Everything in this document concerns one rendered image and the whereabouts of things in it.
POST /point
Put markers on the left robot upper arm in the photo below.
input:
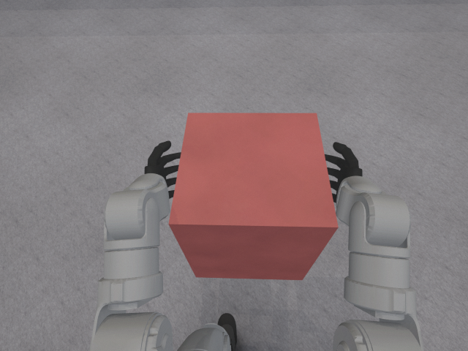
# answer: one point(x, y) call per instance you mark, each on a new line
point(144, 331)

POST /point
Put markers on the carton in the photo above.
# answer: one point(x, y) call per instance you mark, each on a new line
point(252, 197)

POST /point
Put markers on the robot right hand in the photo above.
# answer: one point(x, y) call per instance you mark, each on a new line
point(349, 166)

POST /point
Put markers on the right robot upper arm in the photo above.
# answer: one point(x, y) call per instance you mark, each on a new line
point(365, 335)

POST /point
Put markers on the robot left foot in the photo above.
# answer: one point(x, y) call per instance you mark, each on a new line
point(227, 321)

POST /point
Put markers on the robot left forearm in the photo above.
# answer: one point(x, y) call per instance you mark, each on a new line
point(131, 230)

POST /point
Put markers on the robot left hand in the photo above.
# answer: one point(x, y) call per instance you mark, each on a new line
point(156, 164)

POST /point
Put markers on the robot right forearm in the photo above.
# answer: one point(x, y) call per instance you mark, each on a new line
point(379, 243)

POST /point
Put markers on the robot left shin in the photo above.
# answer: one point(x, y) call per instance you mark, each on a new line
point(213, 325)

